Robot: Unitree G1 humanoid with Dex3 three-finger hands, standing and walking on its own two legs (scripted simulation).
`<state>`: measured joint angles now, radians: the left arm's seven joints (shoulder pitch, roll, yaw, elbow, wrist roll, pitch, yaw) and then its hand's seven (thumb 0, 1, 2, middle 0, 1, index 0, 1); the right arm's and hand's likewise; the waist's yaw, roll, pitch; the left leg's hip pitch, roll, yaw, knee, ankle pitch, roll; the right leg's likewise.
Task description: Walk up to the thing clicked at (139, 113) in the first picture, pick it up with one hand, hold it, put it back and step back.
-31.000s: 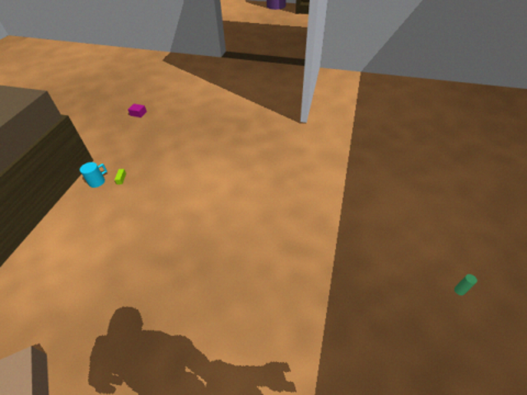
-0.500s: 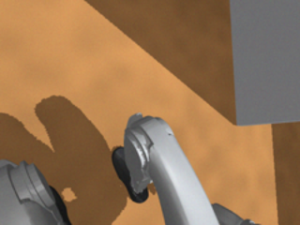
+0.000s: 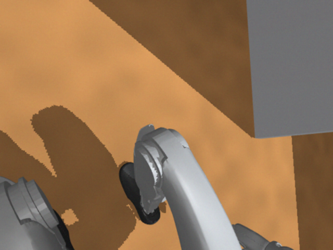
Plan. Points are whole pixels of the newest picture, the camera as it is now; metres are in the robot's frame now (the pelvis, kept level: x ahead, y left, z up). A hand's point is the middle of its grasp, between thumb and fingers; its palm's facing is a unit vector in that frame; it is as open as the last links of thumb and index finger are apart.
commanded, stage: open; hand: left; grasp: from above
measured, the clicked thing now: out of the picture +0.39 +0.38 -0.29
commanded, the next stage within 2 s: withdraw in 0.40 s
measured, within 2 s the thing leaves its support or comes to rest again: rests again in 0.74 s
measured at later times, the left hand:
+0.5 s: hand out of the picture +0.38 +0.38 -0.26, palm faces -0.04 -0.45 -0.89, open 12.1 cm
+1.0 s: hand out of the picture +0.37 +0.42 -0.12, palm faces -0.20 -0.31 -0.93, open 11.9 cm
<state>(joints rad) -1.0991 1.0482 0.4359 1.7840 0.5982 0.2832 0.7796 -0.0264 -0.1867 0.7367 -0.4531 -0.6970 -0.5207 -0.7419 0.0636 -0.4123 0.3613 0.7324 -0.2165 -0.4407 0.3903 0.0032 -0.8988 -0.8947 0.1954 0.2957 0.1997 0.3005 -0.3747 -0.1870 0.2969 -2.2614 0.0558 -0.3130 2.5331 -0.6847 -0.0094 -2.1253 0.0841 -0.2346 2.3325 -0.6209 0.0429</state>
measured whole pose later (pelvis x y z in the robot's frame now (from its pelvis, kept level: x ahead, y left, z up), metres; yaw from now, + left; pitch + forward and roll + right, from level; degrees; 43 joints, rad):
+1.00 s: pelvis +0.01 +0.00 +0.03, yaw +4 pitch +30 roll -12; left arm -0.74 0.71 0.11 1.16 0.71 0.38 0.40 0.00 -0.14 0.70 -0.35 -0.74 -0.37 -0.71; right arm 0.13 -0.33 0.12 0.76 -0.09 -0.29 0.33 0.01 -0.89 -0.89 0.20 0.29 0.20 0.30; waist -0.18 0.03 -0.05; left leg -2.26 0.06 -0.19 2.40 -0.69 0.01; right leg -2.15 0.05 -0.15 2.27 -0.67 0.03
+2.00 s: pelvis +0.01 +0.00 +0.11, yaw +9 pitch +33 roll -8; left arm -0.33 0.66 0.15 0.59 0.66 -0.10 -0.03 0.00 0.38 0.91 -0.23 -0.49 -0.22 -0.50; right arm 0.12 -0.28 -0.01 0.63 -0.03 0.03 0.07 0.01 -0.90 -0.90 0.20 0.30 0.20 0.30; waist -0.06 0.02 -0.16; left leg -2.07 0.04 -0.10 2.13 -0.66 0.02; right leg -1.98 0.02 -0.08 2.06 -0.67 0.03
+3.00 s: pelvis +0.10 +0.01 +0.40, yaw +17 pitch +10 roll -3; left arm 0.52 0.21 0.04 -0.12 -0.06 0.45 0.02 0.01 0.91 0.89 -0.20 -0.30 -0.20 -0.30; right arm 0.31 -0.22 0.04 0.53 0.01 -0.23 -0.19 0.01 -0.90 -0.90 0.20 0.30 0.20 0.30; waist -0.05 0.06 -0.18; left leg -0.71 0.03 -0.05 1.00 -0.47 -0.01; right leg -0.63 0.00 -0.07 0.93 -0.47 0.01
